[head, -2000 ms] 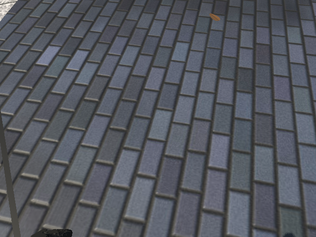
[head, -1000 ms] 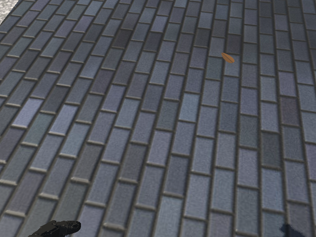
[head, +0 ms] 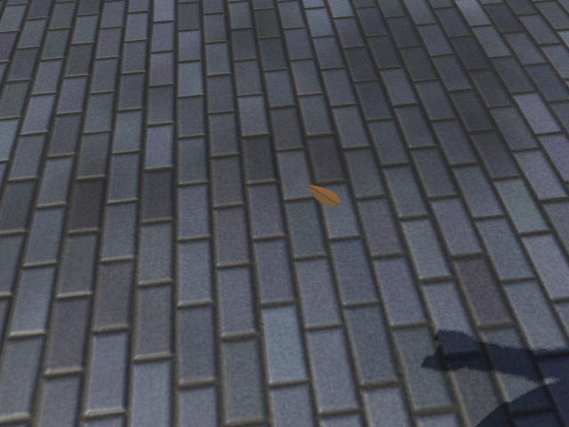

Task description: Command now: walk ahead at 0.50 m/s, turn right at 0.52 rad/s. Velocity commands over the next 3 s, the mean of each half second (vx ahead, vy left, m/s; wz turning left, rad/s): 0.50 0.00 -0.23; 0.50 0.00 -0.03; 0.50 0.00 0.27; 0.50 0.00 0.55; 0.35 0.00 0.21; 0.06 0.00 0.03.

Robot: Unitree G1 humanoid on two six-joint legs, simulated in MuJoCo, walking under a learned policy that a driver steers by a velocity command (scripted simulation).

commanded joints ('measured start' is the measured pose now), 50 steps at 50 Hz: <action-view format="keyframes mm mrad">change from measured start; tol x32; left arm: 1 61 122 47 -66 1 -5 -4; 32 433 11 -12 133 17 -57 56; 50 -113 52 -3 9 4 -72 33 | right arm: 1 -41 -215 -50 -51 19 12 -7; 25 -402 -56 23 -174 0 -41 55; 32 146 -248 -46 -32 -11 -38 52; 50 63 -145 0 17 2 -25 12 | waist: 1 109 106 -44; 4 125 -290 -316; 25 155 -39 52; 32 -4 327 -436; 50 -13 78 29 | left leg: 1 -12 274 -54 196 976 149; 5 -841 -5 -341 1146 -203 38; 19 -750 97 -295 418 477 16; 27 -741 43 -284 237 356 93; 30 -282 -13 -234 236 336 167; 32 321 369 -960 126 65 390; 38 -233 213 -567 -78 226 277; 50 -165 178 -340 -124 381 242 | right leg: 1 162 90 -80 -21 -121 -63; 5 981 -281 809 -392 -306 -342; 12 464 -119 271 -475 158 -209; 24 618 -129 143 -484 121 -143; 30 625 -82 85 -52 614 -59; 32 10 175 105 569 -471 35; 33 -104 121 197 665 -496 15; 50 -16 -4 40 -94 189 65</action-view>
